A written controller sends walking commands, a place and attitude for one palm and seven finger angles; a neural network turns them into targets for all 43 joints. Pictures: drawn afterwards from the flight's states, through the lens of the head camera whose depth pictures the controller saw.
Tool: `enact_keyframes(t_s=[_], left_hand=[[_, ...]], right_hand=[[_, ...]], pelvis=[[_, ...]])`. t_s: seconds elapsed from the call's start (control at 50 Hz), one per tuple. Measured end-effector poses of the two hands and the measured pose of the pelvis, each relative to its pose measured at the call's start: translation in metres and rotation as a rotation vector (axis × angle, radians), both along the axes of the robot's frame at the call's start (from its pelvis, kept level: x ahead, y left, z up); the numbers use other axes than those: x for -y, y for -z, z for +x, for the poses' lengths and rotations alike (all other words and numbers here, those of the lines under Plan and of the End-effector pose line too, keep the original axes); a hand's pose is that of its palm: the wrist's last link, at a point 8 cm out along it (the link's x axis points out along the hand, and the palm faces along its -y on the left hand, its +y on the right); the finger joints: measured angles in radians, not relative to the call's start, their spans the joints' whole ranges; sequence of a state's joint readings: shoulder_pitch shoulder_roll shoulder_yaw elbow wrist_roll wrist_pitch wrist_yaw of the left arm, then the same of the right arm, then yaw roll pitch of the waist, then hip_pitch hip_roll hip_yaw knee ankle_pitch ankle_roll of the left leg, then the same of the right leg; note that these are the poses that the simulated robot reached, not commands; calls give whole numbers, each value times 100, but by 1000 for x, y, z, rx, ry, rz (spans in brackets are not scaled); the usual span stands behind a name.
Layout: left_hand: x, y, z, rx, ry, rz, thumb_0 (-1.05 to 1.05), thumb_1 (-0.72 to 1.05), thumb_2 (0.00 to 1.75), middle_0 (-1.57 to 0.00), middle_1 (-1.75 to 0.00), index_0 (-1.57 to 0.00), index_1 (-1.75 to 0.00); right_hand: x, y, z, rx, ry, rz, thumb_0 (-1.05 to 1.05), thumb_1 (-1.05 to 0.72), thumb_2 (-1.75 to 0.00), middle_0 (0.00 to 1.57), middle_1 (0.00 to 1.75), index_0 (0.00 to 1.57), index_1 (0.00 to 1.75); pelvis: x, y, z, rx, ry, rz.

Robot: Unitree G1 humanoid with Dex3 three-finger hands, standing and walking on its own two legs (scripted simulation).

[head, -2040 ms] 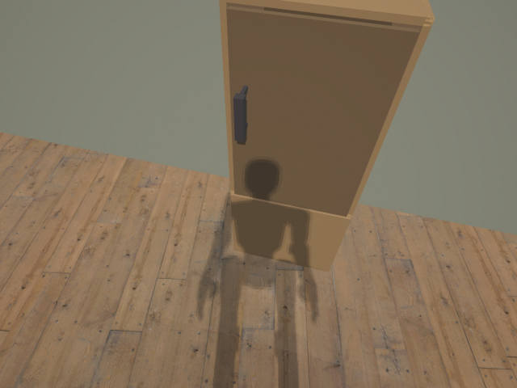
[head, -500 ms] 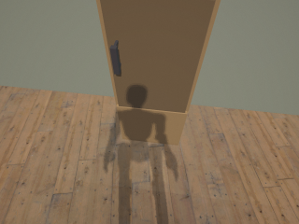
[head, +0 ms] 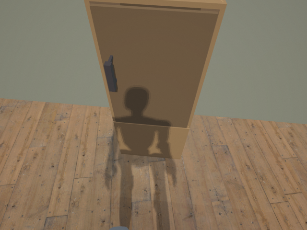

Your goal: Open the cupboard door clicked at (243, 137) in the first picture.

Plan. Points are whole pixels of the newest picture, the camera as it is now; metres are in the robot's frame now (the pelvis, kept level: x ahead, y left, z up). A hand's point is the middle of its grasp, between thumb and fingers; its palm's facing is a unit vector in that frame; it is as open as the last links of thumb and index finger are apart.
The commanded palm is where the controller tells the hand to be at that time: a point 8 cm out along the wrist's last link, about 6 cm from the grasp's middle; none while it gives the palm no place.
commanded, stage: come to a stop and stand still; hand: left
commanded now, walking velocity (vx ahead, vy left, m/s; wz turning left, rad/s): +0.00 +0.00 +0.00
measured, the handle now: (111, 73) +0.64 +0.22 +0.01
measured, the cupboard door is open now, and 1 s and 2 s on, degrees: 0 0 0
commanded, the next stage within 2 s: none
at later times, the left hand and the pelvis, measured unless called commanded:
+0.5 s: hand out of the picture +0.09 +0.20 -0.18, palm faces -0.02 -0.96 -0.28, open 7.4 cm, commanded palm none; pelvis +0.05 +0.00 -0.01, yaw -3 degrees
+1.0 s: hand out of the picture +0.08 +0.25 -0.18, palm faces -0.02 -0.96 -0.26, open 7.4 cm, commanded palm none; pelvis +0.00 +0.04 -0.01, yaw -3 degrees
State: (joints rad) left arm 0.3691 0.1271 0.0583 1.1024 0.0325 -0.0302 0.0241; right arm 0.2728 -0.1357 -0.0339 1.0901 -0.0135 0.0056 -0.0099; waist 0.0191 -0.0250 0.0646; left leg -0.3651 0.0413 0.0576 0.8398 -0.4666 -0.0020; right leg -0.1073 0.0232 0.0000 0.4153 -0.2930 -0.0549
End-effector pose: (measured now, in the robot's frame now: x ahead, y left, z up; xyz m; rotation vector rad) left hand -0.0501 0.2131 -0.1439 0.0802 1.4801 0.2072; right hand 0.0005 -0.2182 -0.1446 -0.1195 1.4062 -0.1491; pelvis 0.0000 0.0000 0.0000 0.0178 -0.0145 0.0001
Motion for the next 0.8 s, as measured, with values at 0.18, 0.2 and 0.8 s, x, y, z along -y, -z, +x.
enact_keyframes(t_s=[0.18, 0.2, 0.8], left_hand=[[-15, 24, 29, -88, 5, -36, 0, 90, 90, -20, -30, -20, -30], [-16, 24, 37, -80, 8, -32, 0, 91, 90, -20, -30, -20, -30], [-43, -2, 143, 249, 183, 91, 0, 90, 90, -20, -30, -21, -30]], right_hand=[[-10, 4, 82, 112, -39, -75, 1, -93, -90, 20, 30, 20, 30], [-12, 5, 86, 107, -41, -72, 1, -92, -90, 20, 30, 20, 30], [15, 3, 60, 152, 24, -79, 1, -90, -90, 20, 30, 20, 30]], pelvis=[[-21, 16, 44, 10, 12, -9], [-20, 15, 46, 7, 15, -4], [-15, 13, 34, 1, 48, -18]])
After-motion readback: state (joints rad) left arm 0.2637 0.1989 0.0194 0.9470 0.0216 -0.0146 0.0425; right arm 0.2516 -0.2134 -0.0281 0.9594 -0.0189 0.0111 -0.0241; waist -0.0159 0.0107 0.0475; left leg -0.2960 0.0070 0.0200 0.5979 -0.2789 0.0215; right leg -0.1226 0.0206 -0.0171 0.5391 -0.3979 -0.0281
